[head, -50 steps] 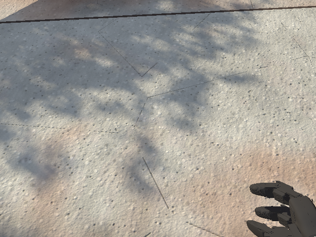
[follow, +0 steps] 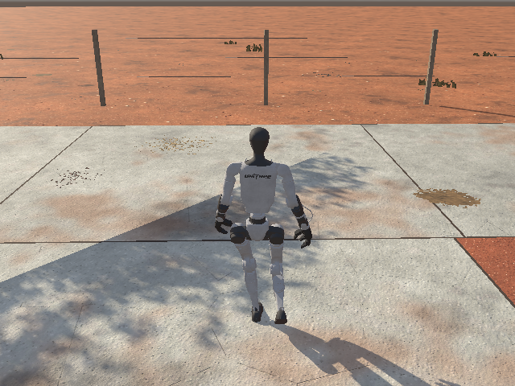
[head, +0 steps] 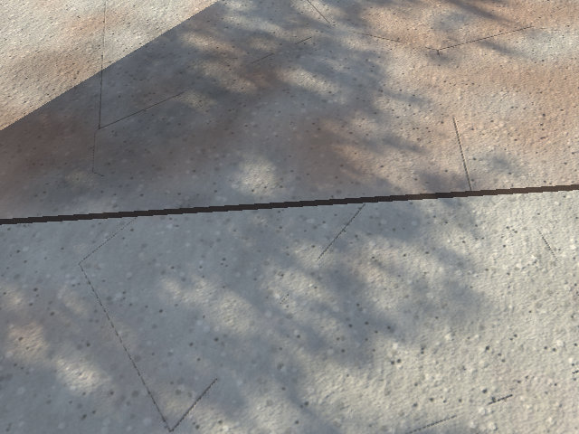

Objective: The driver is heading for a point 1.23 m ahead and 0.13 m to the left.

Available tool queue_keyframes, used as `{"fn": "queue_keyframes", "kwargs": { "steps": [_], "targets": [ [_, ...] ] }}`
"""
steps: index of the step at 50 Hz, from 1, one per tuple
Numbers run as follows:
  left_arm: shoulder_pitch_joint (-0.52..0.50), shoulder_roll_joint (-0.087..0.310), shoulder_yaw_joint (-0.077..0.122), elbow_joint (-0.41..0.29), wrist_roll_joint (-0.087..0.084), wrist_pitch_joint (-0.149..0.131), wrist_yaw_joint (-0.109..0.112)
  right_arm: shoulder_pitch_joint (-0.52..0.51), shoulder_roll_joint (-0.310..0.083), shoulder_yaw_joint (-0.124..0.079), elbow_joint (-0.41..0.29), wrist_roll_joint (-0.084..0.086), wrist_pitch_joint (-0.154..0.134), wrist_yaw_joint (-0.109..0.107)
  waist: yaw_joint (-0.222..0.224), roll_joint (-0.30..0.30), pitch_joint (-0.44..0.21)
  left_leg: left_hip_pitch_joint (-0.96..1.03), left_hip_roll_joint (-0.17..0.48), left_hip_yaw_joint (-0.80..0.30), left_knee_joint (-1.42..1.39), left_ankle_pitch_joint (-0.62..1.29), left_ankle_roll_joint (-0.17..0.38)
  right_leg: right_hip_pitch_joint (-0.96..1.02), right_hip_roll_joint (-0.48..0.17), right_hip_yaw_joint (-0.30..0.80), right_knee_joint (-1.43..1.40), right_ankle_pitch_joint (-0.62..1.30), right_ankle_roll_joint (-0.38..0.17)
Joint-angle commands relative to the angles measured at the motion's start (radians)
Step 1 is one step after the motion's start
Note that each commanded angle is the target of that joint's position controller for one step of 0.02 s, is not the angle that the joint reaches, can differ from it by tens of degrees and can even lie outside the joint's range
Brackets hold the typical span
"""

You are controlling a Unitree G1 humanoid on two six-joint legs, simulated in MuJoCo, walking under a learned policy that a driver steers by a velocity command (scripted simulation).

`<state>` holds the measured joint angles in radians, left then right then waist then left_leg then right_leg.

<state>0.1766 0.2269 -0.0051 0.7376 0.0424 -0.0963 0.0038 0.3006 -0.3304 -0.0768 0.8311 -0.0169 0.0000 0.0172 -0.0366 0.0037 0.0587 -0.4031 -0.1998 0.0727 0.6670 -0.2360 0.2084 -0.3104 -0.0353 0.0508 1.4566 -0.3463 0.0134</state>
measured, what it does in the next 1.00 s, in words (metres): walks ahead: right foot, then left foot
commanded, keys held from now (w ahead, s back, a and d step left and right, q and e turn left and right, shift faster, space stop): w+q+shift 0.36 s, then w+shift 0.06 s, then w+e+shift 0.58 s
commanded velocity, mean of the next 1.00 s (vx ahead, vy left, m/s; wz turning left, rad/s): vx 1.00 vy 0.00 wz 0.20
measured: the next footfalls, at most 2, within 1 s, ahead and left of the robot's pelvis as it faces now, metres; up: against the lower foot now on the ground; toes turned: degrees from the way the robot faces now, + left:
right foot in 0.32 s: +0.52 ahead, -0.14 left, +0.00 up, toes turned +21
left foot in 0.72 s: +0.76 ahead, +0.23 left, +0.00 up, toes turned +20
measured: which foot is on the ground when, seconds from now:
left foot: down 0.00-0.32, up 0.34-0.70, down 0.72-1.00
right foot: up 0.00-0.30, down 0.32-0.72, up 0.74-1.00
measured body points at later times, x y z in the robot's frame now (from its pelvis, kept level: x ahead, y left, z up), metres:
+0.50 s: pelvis +0.45 -0.03 +0.03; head +0.47 -0.02 +0.48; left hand +0.38 +0.27 -0.08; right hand +0.73 -0.22 -0.05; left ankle +0.38 +0.06 -0.61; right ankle +0.49 -0.15 -0.71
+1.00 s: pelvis +0.87 +0.14 +0.03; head +0.88 +0.14 +0.48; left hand +1.01 +0.44 -0.06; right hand +0.89 -0.16 -0.09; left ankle +0.72 +0.22 -0.71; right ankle +1.01 +0.05 -0.63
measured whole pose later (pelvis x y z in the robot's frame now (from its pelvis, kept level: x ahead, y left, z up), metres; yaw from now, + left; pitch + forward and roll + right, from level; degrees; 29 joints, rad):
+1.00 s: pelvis +0.87 +0.14 +0.03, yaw +8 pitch +2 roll +2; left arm 0.13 0.34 0.06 0.71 0.02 0.00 -0.07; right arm 0.46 -0.33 -0.06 0.88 -0.02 -0.11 0.00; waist -0.05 -0.04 0.00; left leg 0.06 -0.02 0.21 0.27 -0.35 -0.01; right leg -0.79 -0.10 -0.05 1.08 -0.09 -0.08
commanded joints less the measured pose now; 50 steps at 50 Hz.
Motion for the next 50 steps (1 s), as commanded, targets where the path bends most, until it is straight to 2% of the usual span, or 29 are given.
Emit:
{"fn": "queue_keyframes", "kwargs": {
  "steps": [1, 4, 7, 11, 13, 14, 15, 16, 17, 18, 19, 20, 22, 24, 27, 29, 31, 33, 35, 36, 37, 38, 39, 40, 41, 43, 45, 48, 50],
  "targets": [
    [0.015, 0.155, 0.02, -0.114, 0.031, 0.007, 0.003, 0.065, -0.132, -0.031, -0.046, 0.007, -0.043, -0.022, 0.067, -0.106, -0.017, 0.223, 0.313, -0.629, -0.45, 0.023, 0.165, -0.361, -0.068, 0.046, -0.108, -0.019, 0.024],
    [-0.074, 0.126, 0.006, -0.158, 0.031, 0.043, -0.008, 0.054, -0.14, -0.029, -0.062, 0.014, -0.073, -0.014, 0.066, -0.087, 0.021, 0.049, 0.218, -0.482, -0.504, 0.083, 0.148, -0.286, -0.098, -0.012, -0.363, 0.035, 0.06],
    [-0.244, 0.09, -0.014, -0.228, 0.001, 0.035, -0.022, 0.089, -0.139, -0.038, -0.06, 0.019, -0.078, -0.005, -0.009, -0.021, 0.043, 0.029, 0.165, -0.435, -0.502, 0.24, 0.086, -0.204, -0.061, -0.049, -0.676, 0.332, 0.058],
    [-0.284, 0.122, -0.004, -0.25, -0.018, 0.025, -0.019, 0.127, -0.165, -0.054, -0.054, 0.022, -0.075, -0.001, -0.057, 0.038, -0.017, 0.207, 0.202, -0.477, -0.423, 0.448, 0.026, -0.111, 0.002, -0.043, -0.882, 0.44, 0.026],
    [-0.182, 0.175, 0.019, -0.222, -0.017, 0.02, -0.006, 0.098, -0.191, -0.061, -0.065, 0.017, -0.074, -0.009, -0.005, 0.044, -0.085, 0.278, 0.205, -0.498, -0.281, 0.638, -0.018, 0.037, 0.047, -0.027, -0.943, 0.344, 0.011],
    [-0.045, 0.224, 0.042, -0.187, -0.021, 0.015, 0.007, 0.073, -0.224, -0.067, -0.068, 0.009, -0.075, -0.007, 0.071, 0.035, -0.173, 0.293, 0.193, -0.485, -0.111, 0.737, -0.041, 0.179, 0.064, -0.028, -0.931, 0.242, -0.002],
    [0.173, 0.265, 0.064, -0.137, -0.02, 0.011, 0.024, 0.009, -0.229, -0.066, -0.082, 0.005, -0.081, -0.002, 0.202, 0.026, -0.267, 0.192, 0.16, -0.455, 0.136, 0.697, -0.064, 0.413, 0.022, -0.016, -0.916, 0.176, -0.016],
    [0.395, 0.331, 0.091, -0.1, 0.008, 0.007, 0.046, -0.015, -0.098, -0.029, -0.115, 0.001, -0.094, -0.004, 0.268, -0.106, -0.396, 0.024, 0.103, -0.377, 0.479, 0.269, -0.064, 0.65, -0.197, 0.202, -0.927, -0.185, -0.042],
    [0.287, 0.402, 0.103, -0.117, 0.035, 0.01, 0.038, 0.115, 0.022, 0.012, -0.182, 0.053, -0.092, -0.002, 0.106, -0.468, -0.507, -0.259, 0.013, -0.261, 0.722, -0.28, -0.099, 0.784, -0.466, 0.825, -1.183, -0.439, -0.144],
    [0.152, 0.31, 0.105, -0.141, 0.025, 0.021, 0.03, 0.071, -0.063, 0.015, -0.146, 0.021, -0.07, -0.016, 0.1, -0.294, -0.363, -0.387, 0.126, -0.218, 0.787, -0.167, -0.086, 0.641, -0.429, 0.863, -1.228, -0.625, -0.173],
    [0.104, 0.215, 0.082, -0.141, 0.013, 0.026, 0.024, -0.015, -0.104, 0.006, -0.141, -0.007, -0.06, -0.006, 0.111, -0.142, -0.232, -0.385, 0.174, -0.19, 0.741, -0.082, -0.091, 0.503, -0.363, 0.661, -1.208, -0.504, -0.165],
    [0.112, 0.172, 0.072, -0.108, 0.015, 0.026, 0.017, -0.055, -0.097, 0.007, -0.144, -0.019, -0.055, 0.01, 0.101, -0.04, -0.143, -0.353, 0.205, -0.179, 0.688, -0.045, -0.098, 0.377, -0.311, 0.499, -1.206, -0.296, -0.154],
    [0.18, 0.142, 0.06, -0.027, 0.011, 0.008, 0.01, -0.098, -0.034, 0.027, -0.178, -0.037, -0.042, 0.041, 0.072, -0.073, -0.065, -0.31, 0.233, -0.205, 0.615, -0.047, -0.107, 0.236, -0.233, 0.32, -1.232, -0.099, -0.136],
    [0.225, 0.123, 0.054, 0.025, -0.009, -0.016, -0.008, -0.125, 0.006, 0.047, -0.204, -0.038, -0.035, 0.047, 0.045, -0.091, -0.027, -0.336, 0.219, -0.241, 0.548, -0.062, -0.115, 0.199, -0.214, 0.271, -1.269, -0.008, -0.152],
    [0.218, 0.172, 0.065, 0.049, -0.026, -0.025, -0.014, -0.258, -0.034, 0.06, -0.274, -0.046, -0.043, 0.055, 0.013, -0.082, 0.033, -0.387, 0.246, -0.174, 0.325, 0.052, -0.144, 0.163, -0.19, 0.173, -1.348, 0.132, -0.19],
    [0.207, 0.185, 0.07, 0.048, -0.036, -0.022, -0.021, -0.345, -0.023, 0.081, -0.298, -0.035, -0.057, 0.075, 0.025, -0.056, 0.051, -0.163, 0.247, -0.067, 0.082, 0.194, -0.159, 0.02, -0.126, 0.077, -1.416, 0.246, -0.17],
    [0.237, 0.249, 0.086, 0.058, -0.04, -0.024, -0.028, -0.366, -0.021, 0.086, -0.294, -0.022, -0.063, 0.078, 0.032, -0.064, 0.048, 0.018, 0.219, -0.036, 0.017, 0.229, -0.158, -0.012, -0.154, 0.07, -1.448, 0.419, -0.176],
    [0.272, 0.283, 0.093, 0.078, -0.04, -0.02, -0.03, -0.339, -0.06, 0.07, -0.278, -0.023, -0.066, 0.054, 0.017, -0.061, 0.004, 0.085, 0.189, -0.031, -0.047, 0.169, -0.146, 0.119, -0.164, 0.048, -1.328, 0.714, -0.167],
    [0.293, 0.305, 0.096, 0.098, -0.043, -0.009, -0.022, -0.081, -0.107, 0.04, -0.196, -0.039, -0.075, 0.019, -0.11, -0.059, -0.167, 0.403, 0.141, -0.025, -0.103, 0.078, -0.129, 0.126, -0.118, 0.007, -0.926, 0.917, -0.14],
    [0.282, 0.272, 0.086, 0.086, -0.046, -0.011, -0.023, 0.077, -0.165, 0.015, -0.161, -0.058, -0.08, -0.005, -0.184, -0.039, -0.259, 0.65, 0.273, -0.141, -0.096, -0.024, -0.116, -0.071, -0.063, -0.002, -0.636, 0.69, -0.127],
    [0.335, 0.099, 0.053, 0.046, -0.048, -0.011, -0.019, 0.179, -0.245, -0.006, -0.154, -0.086, -0.088, -0.023, -0.135, 0.206, -0.409, 0.859, 0.598, -0.549, -0.169, -0.368, -0.092, -0.308, 0.028, -0.01, -0.252, -0.118, -0.118],
    [0.343, 0.137, 0.059, 0.013, -0.073, 0.001, -0.017, 0.165, -0.253, -0.013, -0.168, -0.06, -0.074, -0.027, -0.119, 0.241, -0.496, 0.809, 0.687, -0.9, -0.376, -0.516, -0.04, -0.414, 0.058, 0.035, -0.075, -0.11, -0.132],
    [0.237, 0.18, 0.071, 0.01, -0.056, 0.015, -0.014, 0.065, -0.167, 0.002, -0.158, -0.045, -0.072, -0.027, -0.083, 0.12, -0.283, 0.668, 0.611, -0.741, -0.393, -0.504, -0.047, -0.492, -0.008, 0.031, -0.067, 0.009, -0.134],
    [0.188, 0.159, 0.066, 0.009, -0.044, 0.02, -0.024, 0.009, -0.101, 0.015, -0.15, -0.034, -0.081, -0.024, -0.059, 0.082, -0.156, 0.537, 0.566, -0.574, -0.394, -0.319, -0.052, -0.496, -0.04, 0.017, -0.121, 0.071, -0.125],
    [0.184, 0.142, 0.065, 0.019, -0.04, 0.031, -0.032, -0.019, -0.071, 0.019, -0.139, -0.036, -0.087, -0.021, -0.023, 0.073, -0.106, 0.448, 0.524, -0.463, -0.417, -0.173, -0.067, -0.459, -0.06, 0.016, -0.15, 0.086, -0.111],
    [0.195, 0.104, 0.063, 0.024, -0.022, 0.066, -0.046, -0.007, -0.034, 0.028, -0.105, -0.018, -0.103, -0.02, 0.03, 0.1, -0.052, 0.33, 0.495, -0.308, -0.463, -0.038, -0.081, -0.409, -0.092, 0.016, -0.179, 0.083, -0.09],
    [0.103, 0.082, 0.061, -0.016, -0.016, 0.09, -0.058, 0.011, -0.014, 0.028, -0.07, 0.002, -0.123, -0.015, 0.044, 0.082, 0.001, 0.324, 0.488, -0.193, -0.51, 0.092, -0.089, -0.48, -0.115, 0.007, -0.203, 0.11, -0.081],
    [-0.025, 0.071, 0.049, -0.084, -0.016, 0.093, -0.078, -0.006, -0.003, 0.03, -0.047, -0.002, -0.138, -0.015, 0.067, 0.089, 0.042, 0.294, 0.43, 0.016, -0.548, 0.286, -0.116, -0.495, -0.109, -0.037, -0.323, 0.269, -0.086],
    [-0.093, 0.083, 0.04, -0.112, -0.022, 0.091, -0.095, -0.023, -0.032, 0.023, -0.042, -0.004, -0.142, -0.02, 0.076, 0.051, 0.06, 0.265, 0.397, 0.127, -0.588, 0.343, -0.138, -0.398, -0.086, -0.1, -0.511, 0.38, -0.11]
  ]
}}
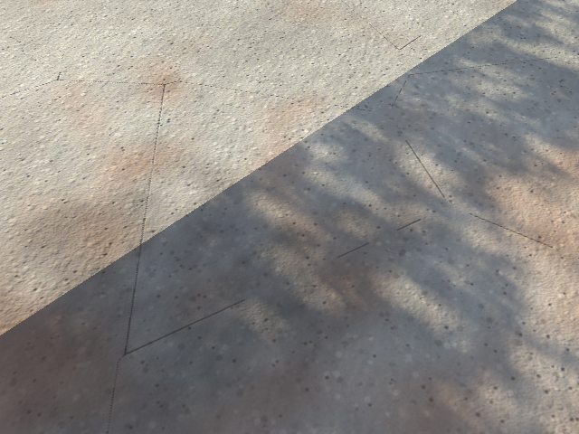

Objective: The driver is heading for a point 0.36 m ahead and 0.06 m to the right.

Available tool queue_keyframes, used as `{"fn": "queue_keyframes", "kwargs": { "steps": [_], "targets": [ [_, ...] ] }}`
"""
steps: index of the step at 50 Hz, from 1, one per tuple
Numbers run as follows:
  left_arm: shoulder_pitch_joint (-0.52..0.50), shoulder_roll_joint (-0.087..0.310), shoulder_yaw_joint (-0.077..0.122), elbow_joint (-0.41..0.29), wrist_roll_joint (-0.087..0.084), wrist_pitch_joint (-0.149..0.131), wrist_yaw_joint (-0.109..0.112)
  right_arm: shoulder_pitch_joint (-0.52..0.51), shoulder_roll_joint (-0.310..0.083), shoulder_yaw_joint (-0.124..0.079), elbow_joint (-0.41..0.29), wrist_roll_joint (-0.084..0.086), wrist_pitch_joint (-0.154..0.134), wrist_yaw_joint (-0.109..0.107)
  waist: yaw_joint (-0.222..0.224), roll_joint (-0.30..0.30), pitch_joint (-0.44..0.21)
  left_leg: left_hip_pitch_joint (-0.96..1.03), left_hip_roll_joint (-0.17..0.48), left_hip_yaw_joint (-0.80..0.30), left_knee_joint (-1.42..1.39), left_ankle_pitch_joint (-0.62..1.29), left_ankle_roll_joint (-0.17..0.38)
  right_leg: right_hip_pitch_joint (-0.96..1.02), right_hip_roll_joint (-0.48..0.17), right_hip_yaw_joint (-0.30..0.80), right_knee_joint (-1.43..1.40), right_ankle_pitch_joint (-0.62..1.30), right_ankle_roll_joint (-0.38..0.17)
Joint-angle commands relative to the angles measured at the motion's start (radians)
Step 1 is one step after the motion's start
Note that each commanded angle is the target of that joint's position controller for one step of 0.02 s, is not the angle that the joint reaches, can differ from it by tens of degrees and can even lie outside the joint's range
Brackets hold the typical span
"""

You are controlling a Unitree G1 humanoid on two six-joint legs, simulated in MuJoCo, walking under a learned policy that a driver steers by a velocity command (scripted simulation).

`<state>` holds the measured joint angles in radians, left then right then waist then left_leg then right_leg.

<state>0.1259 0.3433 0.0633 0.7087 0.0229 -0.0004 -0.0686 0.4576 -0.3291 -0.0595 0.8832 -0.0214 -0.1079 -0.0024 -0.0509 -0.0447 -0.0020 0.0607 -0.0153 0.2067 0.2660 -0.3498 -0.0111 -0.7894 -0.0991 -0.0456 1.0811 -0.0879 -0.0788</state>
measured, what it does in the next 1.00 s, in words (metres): walks ahead, turning right: right foot, then left foot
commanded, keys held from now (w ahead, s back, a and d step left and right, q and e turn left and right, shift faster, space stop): w+e+shift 0.14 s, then shift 0.86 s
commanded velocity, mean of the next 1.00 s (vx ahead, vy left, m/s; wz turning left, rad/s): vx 0.37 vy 0.00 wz -0.33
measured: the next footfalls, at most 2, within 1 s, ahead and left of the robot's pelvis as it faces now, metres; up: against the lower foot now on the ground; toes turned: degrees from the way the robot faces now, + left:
right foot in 0.16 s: +0.35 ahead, -0.07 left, +0.00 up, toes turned -14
left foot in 0.56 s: +0.70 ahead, -0.04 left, +0.00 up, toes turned -22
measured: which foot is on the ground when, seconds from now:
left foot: down 0.00-0.16, up 0.18-0.54, down 0.56-1.00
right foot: up 0.00-0.14, down 0.16-0.56, up 0.58-0.88, down 0.90-1.00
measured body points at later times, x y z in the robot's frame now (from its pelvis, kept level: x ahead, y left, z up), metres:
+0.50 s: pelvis +0.40 -0.05 +0.00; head +0.45 -0.07 +0.45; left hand +0.55 +0.20 -0.12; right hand +0.54 -0.34 -0.08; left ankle +0.65 +0.02 -0.69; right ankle +0.31 -0.06 -0.73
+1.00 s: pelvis +0.55 -0.08 +0.00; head +0.56 -0.10 +0.45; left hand +0.72 +0.13 -0.13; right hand +0.60 -0.36 -0.12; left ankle +0.66 -0.02 -0.73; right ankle +0.51 -0.22 -0.73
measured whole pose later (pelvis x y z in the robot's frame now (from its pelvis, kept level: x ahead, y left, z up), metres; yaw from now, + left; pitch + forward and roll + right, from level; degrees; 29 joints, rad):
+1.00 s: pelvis +0.55 -0.08 +0.00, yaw -21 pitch +0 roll +1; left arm 0.24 0.22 0.04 0.86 0.02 0.02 0.04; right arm 0.15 -0.21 -0.03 0.80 -0.02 -0.01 -0.01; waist 0.00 0.02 0.01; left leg -0.37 -0.05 0.02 0.50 -0.14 0.04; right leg -0.29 -0.03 0.05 0.59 -0.31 0.03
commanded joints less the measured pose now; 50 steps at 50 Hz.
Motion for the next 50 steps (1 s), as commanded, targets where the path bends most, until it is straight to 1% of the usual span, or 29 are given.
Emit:
{"fn": "queue_keyframes", "kwargs": {
  "steps": [1, 4, 6, 7, 8, 9, 10, 12, 13, 14, 15, 16, 18, 21, 25, 26, 28, 29, 30, 31, 32, 33, 35, 38, 41, 44, 46, 47, 50],
  "targets": [
    [-0.076, -0.03, -0.032, -0.09, -0.001, -0.006, -0.03, -0.167, -0.048, 0.004, -0.086, 0.001, -0.034, -0.004, 0.084, 0.075, 0.137, -0.194, 0.199, 0.04, -0.198, 0.54, 0.071, 0.135, 0.004, -0.053, -0.219, 0.155, -0.036],
    [-0.054, 0.005, -0.026, -0.082, -0.003, -0.009, -0.028, -0.105, -0.137, -0.014, -0.077, 0.0, -0.018, -0.018, 0.114, 0.103, 0.071, -0.048, 0.222, 0.078, -0.028, 1.186, 0.045, 0.304, 0.123, -0.159, -0.32, 0.119, -0.092],
    [0.196, 0.072, 0.002, -0.018, -0.006, -0.011, -0.01, -0.146, -0.205, -0.034, -0.099, -0.013, 0.021, -0.031, 0.256, 0.151, -0.073, -0.028, 0.265, 0.06, 0.331, 1.434, 0.051, 0.56, 0.187, -0.144, -0.312, -0.02, -0.133],
    [0.405, 0.121, 0.031, 0.048, -0.004, -0.012, 0.008, -0.178, -0.213, -0.038, -0.118, -0.018, 0.039, -0.029, 0.34, 0.126, -0.167, -0.129, 0.267, 0.032, 0.63, 1.33, 0.061, 0.803, 0.21, -0.092, -0.358, -0.088, -0.163],
    [0.418, 0.159, 0.053, 0.078, 0.002, -0.009, 0.037, -0.15, -0.141, -0.024, -0.102, -0.022, 0.039, -0.012, 0.299, -0.01, -0.13, -0.342, 0.13, 0.027, 1.004, 0.539, 0.032, 0.952, 0.156, 0.038, -0.45, -0.088, -0.188],
    [0.284, 0.285, 0.071, 0.034, 0.031, 0.002, 0.048, -0.022, -0.004, 0.014, -0.185, -0.015, 0.026, -0.003, 0.095, -0.27, -0.166, -0.756, -0.019, -0.055, 1.423, -0.203, -0.032, 1.169, -0.118, 0.533, -0.49, 0.253, -0.313],
    [0.301, 0.285, 0.084, -0.018, 0.007, 0.003, 0.05, -0.095, -0.075, 0.016, -0.237, -0.001, 0.006, -0.012, 0.174, -0.113, -0.343, -0.859, -0.011, -0.255, 1.47, -0.126, -0.018, 1.235, -0.206, 0.774, -0.673, 0.221, -0.389],
    [0.209, 0.169, 0.052, 0.005, -0.006, -0.012, 0.072, -0.15, -0.08, 0.025, -0.217, 0.002, -0.004, -0.019, 0.074, 0.107, -0.065, -0.811, 0.086, -0.244, 1.282, 0.005, -0.012, 0.877, -0.179, 0.58, -0.736, 0.401, -0.304],
    [0.173, 0.131, 0.037, 0.005, -0.011, -0.025, 0.073, -0.147, -0.067, 0.028, -0.205, -0.01, 0.013, -0.019, 0.037, 0.136, -0.008, -0.731, 0.112, -0.245, 1.214, -0.008, -0.015, 0.72, -0.143, 0.479, -0.727, 0.54, -0.276],
    [0.086, 0.071, 0.021, -0.067, -0.034, -0.07, 0.05, -0.16, -0.14, -0.01, -0.208, 0.059, -0.001, -0.028, 0.038, 0.159, -0.049, -0.671, 0.118, -0.312, 1.197, -0.042, -0.023, 0.643, -0.13, 0.477, -0.76, 0.496, -0.269],
    [0.049, 0.08, 0.018, -0.058, -0.038, -0.089, 0.041, -0.152, -0.134, -0.015, -0.211, 0.061, 0.008, -0.034, -0.005, 0.134, -0.041, -0.639, 0.146, -0.31, 1.111, -0.024, -0.03, 0.578, -0.107, 0.418, -0.771, 0.499, -0.248],
    [0.039, 0.073, 0.018, -0.044, -0.047, -0.097, 0.044, -0.173, -0.102, -0.012, -0.221, 0.045, 0.015, -0.037, -0.013, 0.113, -0.015, -0.619, 0.157, -0.29, 0.993, -0.015, -0.036, 0.512, -0.067, 0.346, -0.783, 0.532, -0.229],
    [0.066, 0.078, 0.021, -0.016, -0.045, -0.096, 0.068, -0.272, -0.018, 0.008, -0.258, 0.016, 0.011, -0.037, 0.011, 0.08, 0.01, -0.589, 0.105, -0.214, 0.768, 0.089, -0.043, 0.445, 0.032, 0.207, -0.772, 0.719, -0.168],
    [0.152, 0.065, 0.022, 0.014, -0.045, -0.06, 0.11, -0.363, 0.038, 0.024, -0.254, 0.009, -0.007, -0.005, 0.095, 0.041, -0.067, -0.509, 0.011, -0.156, 0.406, 0.473, -0.045, 0.537, 0.117, 0.103, -0.728, 0.631, -0.073],
    [0.22, 0.045, 0.019, 0.052, -0.034, -0.03, 0.127, -0.461, -0.005, 0.008, -0.282, 0.013, -0.023, 0.038, 0.135, -0.031, -0.06, -0.496, -0.022, -0.183, 0.221, 0.595, -0.007, 0.674, 0.046, 0.188, -0.669, 0.47, -0.035],
    [0.207, 0.042, 0.019, 0.049, -0.025, -0.028, 0.126, -0.428, -0.032, -0.004, -0.273, 0.007, -0.028, 0.042, 0.11, -0.042, -0.066, -0.472, -0.031, -0.186, 0.208, 0.566, 0.013, 0.703, 0.035, 0.209, -0.615, 0.504, -0.029],
    [0.122, 0.038, 0.02, 0.024, -0.02, -0.026, 0.118, -0.231, -0.056, -0.02, -0.211, -0.007, -0.041, 0.04, -0.011, -0.043, -0.124, -0.296, -0.023, -0.176, 0.121, 0.692, 0.056, 0.718, 0.067, 0.187, -0.39, 0.586, 0.01],
    [0.131, 0.002, 0.009, -0.004, -0.003, -0.03, 0.108, -0.135, -0.104, -0.026, -0.197, -0.028, -0.045, 0.033, -0.034, 0.074, -0.237, -0.022, 0.149, -0.329, 0.223, 1.136, 0.142, 0.553, 0.141, 0.177, -0.095, 0.229, 0.055],
    [0.355, -0.06, -0.01, 0.045, -0.023, -0.03, 0.095, -0.133, -0.057, -0.002, -0.195, -0.052, -0.033, 0.031, 0.04, 0.286, -0.413, 0.256, 0.451, -0.697, 0.29, 1.383, 0.386, 0.308, 0.252, 0.247, 0.225, -0.635, 0.126],
    [0.365, 0.044, 0.004, 0.075, -0.044, -0.022, 0.077, -0.142, -0.042, -0.008, -0.209, -0.02, -0.014, 0.027, 0.002, 0.186, -0.487, 0.23, 0.44, -0.791, 0.228, 1.088, 0.408, 0.29, 0.217, 0.333, 0.291, -0.614, 0.112],
    [0.237, 0.086, 0.019, 0.048, -0.06, -0.003, 0.076, -0.236, -0.038, -0.007, -0.228, 0.003, 0.005, 0.02, 0.003, 0.111, -0.339, 0.094, 0.399, -0.721, 0.179, 0.779, 0.369, 0.229, 0.176, 0.292, 0.309, -0.548, 0.123],
    [0.15, 0.078, 0.019, 0.029, -0.046, 0.017, 0.085, -0.315, -0.01, 0.007, -0.234, 0.011, 0.025, 0.014, 0.026, 0.03, -0.21, -0.087, 0.342, -0.653, 0.112, 0.514, 0.317, 0.216, 0.139, 0.224, 0.256, -0.485, 0.129],
    [0.146, 0.039, 0.019, 0.028, -0.033, 0.055, 0.098, -0.401, 0.004, 0.02, -0.234, 0.0, 0.054, 0.009, 0.092, 0.079, -0.068, -0.384, 0.239, -0.551, 0.004, 0.198, 0.238, 0.321, 0.09, 0.157, 0.098, -0.413, 0.136],
    [0.198, -0.035, 0.0, 0.063, -0.021, 0.052, 0.111, -0.402, 0.0, 0.01, -0.211, -0.009, 0.065, 0.011, 0.097, 0.162, -0.083, -0.466, 0.151, -0.405, -0.015, 0.255, 0.208, 0.469, 0.086, 0.086, -0.165, -0.401, 0.144],
    [0.163, -0.02, 0.0, 0.075, -0.019, 0.045, 0.115, -0.365, -0.014, 0.001, -0.185, 0.001, 0.072, 0.001, 0.07, 0.165, -0.147, -0.403, 0.186, -0.434, -0.009, 0.119, 0.222, 0.524, 0.063, 0.093, -0.32, -0.285, 0.128],
    [0.154, -0.017, 0.004, 0.097, -0.009, 0.04, 0.11, -0.38, -0.005, 0.006, -0.173, 0.012, 0.088, -0.009, 0.087, 0.163, -0.099, -0.474, 0.164, -0.428, -0.019, -0.145, 0.167, 0.616, 0.081, 0.056, -0.492, -0.158, 0.088],
    [0.128, -0.001, 0.003, 0.085, 0.014, 0.032, 0.11, -0.341, 0.028, 0.016, -0.149, 0.008, 0.087, -0.009, 0.077, 0.116, -0.049, -0.508, 0.121, -0.396, 0.021, -0.23, 0.089, 0.624, 0.018, 0.128, -0.597, -0.154, 0.044],
    [0.115, 0.049, 0.018, 0.102, 0.005, 0.027, 0.11, -0.326, 0.01, 0.006, -0.153, 0.009, 0.088, -0.009, 0.036, 0.008, -0.004, -0.461, 0.061, -0.317, 0.049, -0.175, 0.059, 0.49, 0.019, 0.15, -0.615, -0.328, 0.016],
    [0.075, -0.024, -0.001, 0.112, -0.001, -0.01, 0.107, -0.336, 0.038, 0.007, -0.137, 0.005, 0.085, -0.015, 0.022, -0.042, 0.0, -0.283, 0.039, -0.271, 0.169, 0.038, 0.054, 0.356, 0.019, 0.161, -0.692, -0.386, 0.04]
  ]
}}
